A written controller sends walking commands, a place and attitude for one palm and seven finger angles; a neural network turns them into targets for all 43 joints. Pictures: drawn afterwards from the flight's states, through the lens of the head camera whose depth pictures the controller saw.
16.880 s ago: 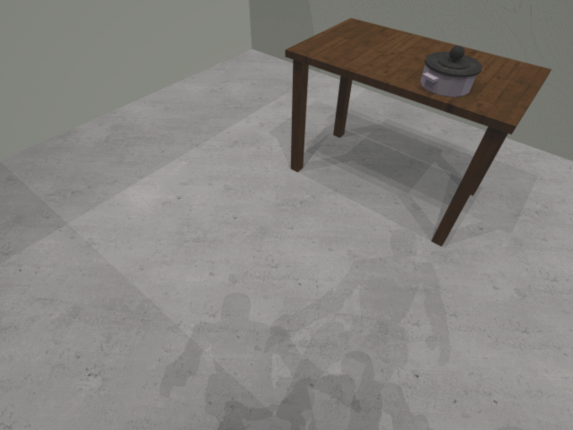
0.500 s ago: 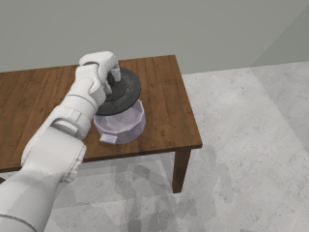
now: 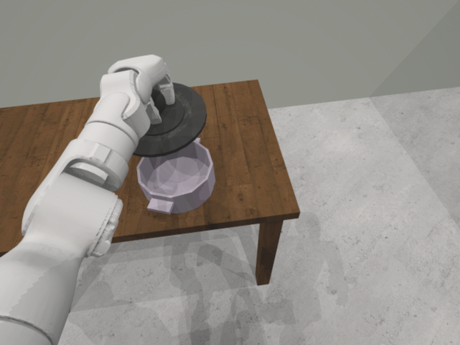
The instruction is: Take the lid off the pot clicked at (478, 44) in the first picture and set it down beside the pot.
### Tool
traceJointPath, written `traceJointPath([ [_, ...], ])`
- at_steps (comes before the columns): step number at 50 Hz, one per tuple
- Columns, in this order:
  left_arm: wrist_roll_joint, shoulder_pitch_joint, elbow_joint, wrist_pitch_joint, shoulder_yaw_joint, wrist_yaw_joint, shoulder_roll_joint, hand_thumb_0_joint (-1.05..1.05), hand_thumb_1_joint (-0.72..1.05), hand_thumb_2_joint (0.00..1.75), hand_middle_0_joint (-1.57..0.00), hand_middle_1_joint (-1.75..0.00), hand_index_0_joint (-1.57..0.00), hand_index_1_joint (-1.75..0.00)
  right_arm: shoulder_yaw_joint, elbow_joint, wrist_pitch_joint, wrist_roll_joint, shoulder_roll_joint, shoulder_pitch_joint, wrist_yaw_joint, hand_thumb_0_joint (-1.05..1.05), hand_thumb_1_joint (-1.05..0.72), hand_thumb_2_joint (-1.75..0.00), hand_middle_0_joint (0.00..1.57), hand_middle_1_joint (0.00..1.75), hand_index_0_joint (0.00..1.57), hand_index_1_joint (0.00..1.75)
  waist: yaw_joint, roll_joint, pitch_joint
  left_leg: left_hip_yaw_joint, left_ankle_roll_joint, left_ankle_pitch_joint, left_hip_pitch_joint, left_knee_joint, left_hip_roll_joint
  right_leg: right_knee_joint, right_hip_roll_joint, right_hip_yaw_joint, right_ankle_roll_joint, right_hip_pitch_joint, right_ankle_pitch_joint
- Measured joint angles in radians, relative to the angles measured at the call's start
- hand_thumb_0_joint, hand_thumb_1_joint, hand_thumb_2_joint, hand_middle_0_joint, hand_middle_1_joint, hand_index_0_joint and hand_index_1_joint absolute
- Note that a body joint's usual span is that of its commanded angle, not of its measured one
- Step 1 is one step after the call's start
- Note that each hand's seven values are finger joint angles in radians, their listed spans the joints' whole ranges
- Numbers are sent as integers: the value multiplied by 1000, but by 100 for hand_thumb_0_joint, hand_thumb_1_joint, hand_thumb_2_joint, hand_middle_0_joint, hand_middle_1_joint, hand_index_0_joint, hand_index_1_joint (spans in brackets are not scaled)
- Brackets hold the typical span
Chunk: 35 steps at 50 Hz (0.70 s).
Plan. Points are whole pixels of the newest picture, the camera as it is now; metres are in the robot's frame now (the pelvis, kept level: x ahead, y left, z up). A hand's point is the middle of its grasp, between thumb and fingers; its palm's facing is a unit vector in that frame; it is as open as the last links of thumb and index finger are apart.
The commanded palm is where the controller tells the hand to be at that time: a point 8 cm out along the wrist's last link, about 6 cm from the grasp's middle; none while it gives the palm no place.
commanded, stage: lift the lid straight up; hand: left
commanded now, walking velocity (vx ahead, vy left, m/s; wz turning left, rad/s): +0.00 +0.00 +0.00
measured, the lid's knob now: (152, 102) +0.52 +0.12 +0.15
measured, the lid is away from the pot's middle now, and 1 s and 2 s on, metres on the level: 0.01 0.09 0.21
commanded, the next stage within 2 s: move the lid sideways beside the pot in 0.10 s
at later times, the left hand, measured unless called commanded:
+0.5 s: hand (130, 108) +0.49 +0.16 +0.16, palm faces -0.33 -0.12 -0.94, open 6.9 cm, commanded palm +0.50 +0.16 +0.23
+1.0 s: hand (103, 109) +0.49 +0.20 +0.16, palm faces -0.33 -0.10 -0.94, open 6.9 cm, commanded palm +0.50 +0.21 +0.23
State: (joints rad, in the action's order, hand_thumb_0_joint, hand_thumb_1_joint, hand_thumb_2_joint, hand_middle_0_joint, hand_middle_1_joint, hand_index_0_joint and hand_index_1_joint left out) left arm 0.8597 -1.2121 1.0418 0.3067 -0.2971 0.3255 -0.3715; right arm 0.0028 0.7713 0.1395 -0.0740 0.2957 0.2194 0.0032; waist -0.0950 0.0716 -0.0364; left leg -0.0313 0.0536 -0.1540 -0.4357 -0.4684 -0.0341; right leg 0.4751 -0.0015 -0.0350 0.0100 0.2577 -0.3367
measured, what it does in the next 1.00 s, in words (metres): stands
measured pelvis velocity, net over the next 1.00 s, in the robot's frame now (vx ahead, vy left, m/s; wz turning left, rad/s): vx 0.00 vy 0.01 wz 0.00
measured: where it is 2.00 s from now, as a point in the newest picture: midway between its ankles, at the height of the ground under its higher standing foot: outside the picture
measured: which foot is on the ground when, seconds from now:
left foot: down 0.00-1.00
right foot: down 0.00-1.00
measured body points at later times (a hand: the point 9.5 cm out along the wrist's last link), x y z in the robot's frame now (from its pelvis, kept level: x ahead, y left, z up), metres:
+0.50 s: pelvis +0.00 +0.00 +0.00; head +0.05 -0.02 +0.45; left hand +0.50 +0.16 +0.21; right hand +0.09 -0.27 -0.14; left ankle +0.05 +0.09 -0.74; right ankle -0.07 -0.11 -0.74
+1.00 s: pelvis +0.00 +0.01 +0.00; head +0.06 -0.01 +0.45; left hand +0.50 +0.21 +0.21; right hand +0.07 -0.27 -0.14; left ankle +0.05 +0.09 -0.74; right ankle -0.07 -0.11 -0.74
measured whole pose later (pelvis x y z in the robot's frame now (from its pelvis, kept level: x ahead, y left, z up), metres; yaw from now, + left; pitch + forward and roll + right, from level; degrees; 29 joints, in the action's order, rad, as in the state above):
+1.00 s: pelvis +0.00 +0.01 +0.00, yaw +0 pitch +8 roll -1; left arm 0.90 -1.16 1.01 0.18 -0.21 0.39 -0.55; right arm 0.00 0.73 0.14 -0.08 0.30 0.23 0.00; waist -0.10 0.06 -0.02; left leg -0.03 0.06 -0.16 -0.45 -0.48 -0.04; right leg 0.46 0.00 -0.03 0.00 0.27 -0.33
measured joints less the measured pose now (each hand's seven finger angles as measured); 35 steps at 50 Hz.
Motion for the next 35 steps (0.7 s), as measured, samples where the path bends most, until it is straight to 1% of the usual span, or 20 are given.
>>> traceJointPath([
  [4, 4, 5, -18, -12, -8, 9, -1, 0, 39, 43, -73, -99, -71, -99, 3, -5, -2, 2, -1, 1, -2, 1, -91, -90, 20, 30, 20, 30, 3, -2, -1, 0, 1, 0, 2, 2, -2, -2, -2, 0, -1, -2, -1],
  [8, 1, 12, -32, -19, -4, 3, 7, 0, 39, 43, -73, -99, -71, -99, 4, -8, -1, 4, -2, -5, -6, 1, -91, -90, 20, 30, 20, 30, 8, -3, -3, 1, 1, -2, 3, 2, -4, -2, -3, -1, -1, -4, -2],
  [11, -1, 10, -26, -13, -7, -5, 13, 0, 39, 43, -73, -99, -71, -99, 2, -9, 1, 3, -3, -15, -8, 1, -91, -90, 20, 30, 20, 30, 10, -4, -3, 1, 1, -2, 2, 1, -4, -2, -4, -1, -2, -3, -2],
  [15, 10, 13, -23, -11, 13, -10, 9, 0, 39, 43, -73, -99, -71, -99, -4, -14, 3, 4, -7, -29, -5, 1, -91, -90, 20, 30, 20, 30, 8, -6, -1, -2, 1, -1, 0, 2, -2, -2, -2, 2, -2, 0, -1],
  [21, 24, 13, 7, -13, 33, -10, -27, 0, 39, 43, -73, -99, -71, -99, -13, -25, 7, -1, -10, -35, 2, 1, -91, -90, 20, 30, 20, 30, 4, -8, -4, -4, 1, -4, -2, 0, 1, -4, 1, 5, -1, 2, 0],
  [25, 25, 12, 29, -12, 31, 19, -59, 0, 39, 43, -73, -99, -70, -99, -15, -27, 8, -5, -9, -29, 5, 0, -91, -90, 20, 30, 20, 30, -1, -13, -1, 0, 0, -5, -6, -3, 2, -8, 2, 1, -1, 2, 1],
  [29, 23, 31, -11, -44, 25, 51, -91, 0, 39, 43, -73, -100, -70, -99, -5, -31, 0, -4, -1, -10, 10, 0, -91, -90, 20, 30, 20, 30, 3, -12, 10, 5, 2, -7, -5, -6, -2, -10, 0, -4, -2, -5, 0],
  [35, 16, 45, -38, -93, 39, 69, -125, 0, 39, 43, -73, -100, -70, -99, 1, -24, -5, -7, 9, 7, 13, 1, -91, -90, 20, 30, 20, 30, 5, -19, 18, 6, 5, -10, -4, -8, -6, -11, -4, -5, -5, -7, -2],
])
